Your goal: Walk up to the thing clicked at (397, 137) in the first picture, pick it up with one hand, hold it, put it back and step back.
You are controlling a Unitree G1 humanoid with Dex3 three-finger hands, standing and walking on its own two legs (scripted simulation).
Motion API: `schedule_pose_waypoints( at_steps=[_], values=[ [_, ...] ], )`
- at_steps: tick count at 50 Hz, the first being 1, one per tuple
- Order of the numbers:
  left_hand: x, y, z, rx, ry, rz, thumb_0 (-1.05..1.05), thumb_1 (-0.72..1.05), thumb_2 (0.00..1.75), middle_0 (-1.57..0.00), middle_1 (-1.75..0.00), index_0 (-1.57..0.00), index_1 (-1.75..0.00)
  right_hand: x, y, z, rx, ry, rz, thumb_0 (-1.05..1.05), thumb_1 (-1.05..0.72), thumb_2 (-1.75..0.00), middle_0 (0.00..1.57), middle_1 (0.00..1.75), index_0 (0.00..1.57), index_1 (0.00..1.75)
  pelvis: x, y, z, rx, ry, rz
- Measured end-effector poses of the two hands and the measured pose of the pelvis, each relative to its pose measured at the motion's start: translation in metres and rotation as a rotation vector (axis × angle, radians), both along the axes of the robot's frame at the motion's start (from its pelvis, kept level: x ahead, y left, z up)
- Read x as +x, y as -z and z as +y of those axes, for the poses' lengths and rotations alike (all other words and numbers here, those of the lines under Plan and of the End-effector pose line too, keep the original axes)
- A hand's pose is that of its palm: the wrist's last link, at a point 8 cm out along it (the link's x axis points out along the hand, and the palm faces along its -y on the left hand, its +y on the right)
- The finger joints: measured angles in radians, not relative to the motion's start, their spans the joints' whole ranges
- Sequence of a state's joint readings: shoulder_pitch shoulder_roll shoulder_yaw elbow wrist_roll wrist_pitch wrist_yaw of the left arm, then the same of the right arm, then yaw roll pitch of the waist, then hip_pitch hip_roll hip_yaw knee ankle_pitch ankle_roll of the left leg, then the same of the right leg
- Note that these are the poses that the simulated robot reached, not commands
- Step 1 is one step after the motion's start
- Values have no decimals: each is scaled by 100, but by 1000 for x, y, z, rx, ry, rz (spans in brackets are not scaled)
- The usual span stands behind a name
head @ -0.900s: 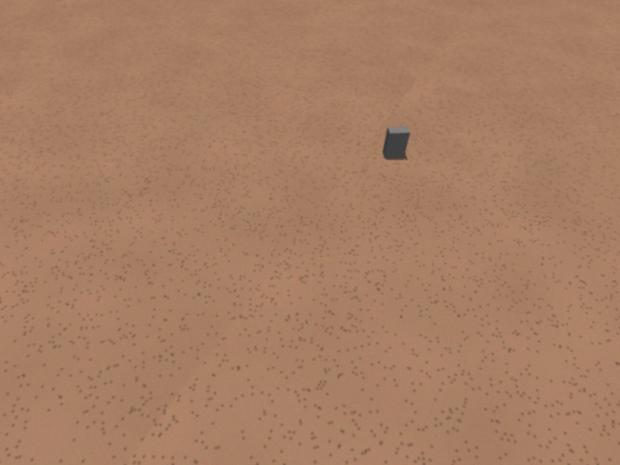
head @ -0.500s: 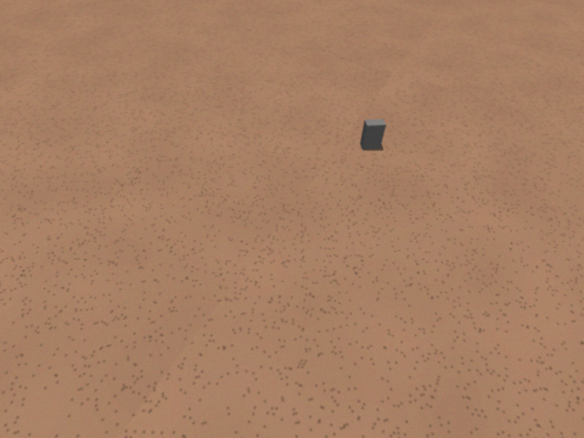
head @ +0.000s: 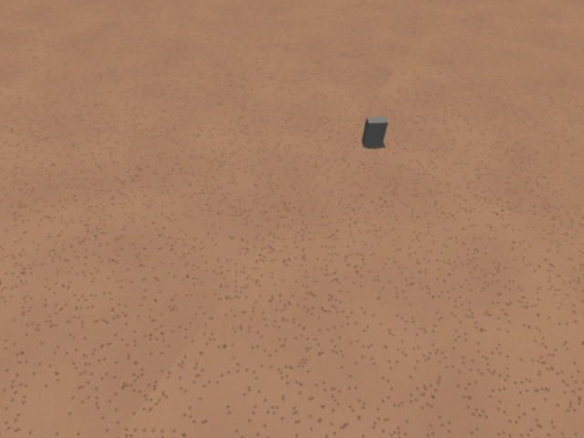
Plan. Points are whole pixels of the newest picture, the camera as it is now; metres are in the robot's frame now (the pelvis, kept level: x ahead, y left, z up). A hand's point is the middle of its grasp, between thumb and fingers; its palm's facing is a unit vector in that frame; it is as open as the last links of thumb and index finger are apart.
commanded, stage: stand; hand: left
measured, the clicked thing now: (374, 132) +1.67 -0.44 -0.71
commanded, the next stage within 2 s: walk up in 0.22 s
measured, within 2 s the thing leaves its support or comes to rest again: neither
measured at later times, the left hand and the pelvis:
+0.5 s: hand (136, 427) +0.17 +0.23 -0.14, palm faces -0.18 -0.91 -0.38, open 7.4 cm; pelvis +0.06 -0.05 -0.02, yaw -9 degrees
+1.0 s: hand (222, 304) +0.39 +0.14 -0.18, palm faces -0.31 -0.89 -0.33, open 7.4 cm; pelvis +0.28 -0.11 -0.03, yaw -17 degrees
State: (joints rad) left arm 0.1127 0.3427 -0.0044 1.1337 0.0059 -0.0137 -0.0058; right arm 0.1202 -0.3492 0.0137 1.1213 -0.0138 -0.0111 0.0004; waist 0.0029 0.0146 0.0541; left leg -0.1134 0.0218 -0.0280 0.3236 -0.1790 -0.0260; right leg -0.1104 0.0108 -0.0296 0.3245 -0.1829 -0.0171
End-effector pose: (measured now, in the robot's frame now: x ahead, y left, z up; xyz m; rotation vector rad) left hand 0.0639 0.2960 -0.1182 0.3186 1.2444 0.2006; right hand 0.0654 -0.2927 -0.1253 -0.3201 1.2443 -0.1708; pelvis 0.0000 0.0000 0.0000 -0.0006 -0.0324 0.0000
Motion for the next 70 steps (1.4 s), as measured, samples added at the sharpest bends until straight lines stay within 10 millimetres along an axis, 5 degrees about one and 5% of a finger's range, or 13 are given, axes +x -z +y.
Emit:
schedule_pose_waypoints(
  at_steps=[12, 16, 22, 27, 31, 41, 47, 51, 57, 63, 67, 70],
  values=[
    [6, 0, 1, -7, -2, -11, 0, 91, 90, -20, -30, -20, -30, 7, -3, 0, 0, 1, -19, 1, -90, -90, 20, 30, 20, 30, 4, 0, 0, 0, 6, 4],
    [17, -1, 6, -14, 43, 1, 0, 91, 90, -20, -30, -20, -30, 6, -8, -16, -10, 44, -112, 1, -90, -90, 21, 30, 20, 30, 11, 5, -3, 13, 61, 23],
    [71, -13, -4, 7, 141, -28, 1, 91, 90, -20, -30, -20, -30, -16, -12, -67, -68, 125, -93, 1, -90, -90, 21, 30, 20, 30, 35, 9, -28, 29, 123, 14],
    [130, -16, -32, 60, 206, -78, 0, 91, 90, -20, -30, -20, -30, -12, 4, -122, -91, 184, -61, 1, -89, -90, 21, 30, 20, 30, 70, 25, -66, 26, 171, -4],
    [157, -14, -61, 68, 193, -147, 0, 91, 90, -20, -30, -20, -30, 16, 13, -148, -88, 193, -33, 1, -90, -90, 20, 30, 20, 30, 95, 31, -90, -5, 182, -10],
    [206, -7, -104, -7, 212, -47, 0, 90, 90, -21, -30, -20, -30, 132, -17, -151, -26, 143, -149, 1, -90, -90, 20, 30, 20, 30, 180, 11, -114, -24, 242, 2],
    [283, 20, -104, -29, 263, -28, 0, 90, 90, -21, -31, -20, -30, 199, -20, -156, -83, 161, -186, 1, -90, -90, 20, 30, 20, 30, 255, 27, -113, -28, 271, 10],
    [354, 26, -118, -20, 337, -27, 1, 91, 90, -21, -30, -20, -30, 219, -24, -157, -111, 241, -224, 1, -90, -90, 20, 30, 20, 30, 294, 28, -116, 5, 300, 0],
    [463, 1, -155, -35, 434, -116, 1, 91, 90, -20, -30, -20, -30, 222, -30, -161, -93, 322, -142, 1, -90, -90, 20, 30, 20, 30, 349, 12, -136, 25, 338, 0],
    [562, -20, -206, -18, 518, -173, 0, 91, 90, -20, -30, -20, -30, 231, -14, -183, -51, 385, -36, 1, -90, -90, 21, 30, 20, 30, 405, 13, -168, 29, 358, 4],
    [620, -20, -244, 14, 536, -230, 0, 91, 90, -20, -30, -20, -30, 253, 11, -214, -30, 416, 6, 1, -89, -90, 21, 30, 20, 30, 447, 29, -204, 25, 362, -1],
    [646, -22, -267, 15, 515, -285, 0, 91, 90, -20, -30, -20, -30, 287, 22, -233, -16, 412, 21, 1, -90, -90, 20, 30, 20, 30, 471, 33, -224, 7, 368, -12]
  ],
)
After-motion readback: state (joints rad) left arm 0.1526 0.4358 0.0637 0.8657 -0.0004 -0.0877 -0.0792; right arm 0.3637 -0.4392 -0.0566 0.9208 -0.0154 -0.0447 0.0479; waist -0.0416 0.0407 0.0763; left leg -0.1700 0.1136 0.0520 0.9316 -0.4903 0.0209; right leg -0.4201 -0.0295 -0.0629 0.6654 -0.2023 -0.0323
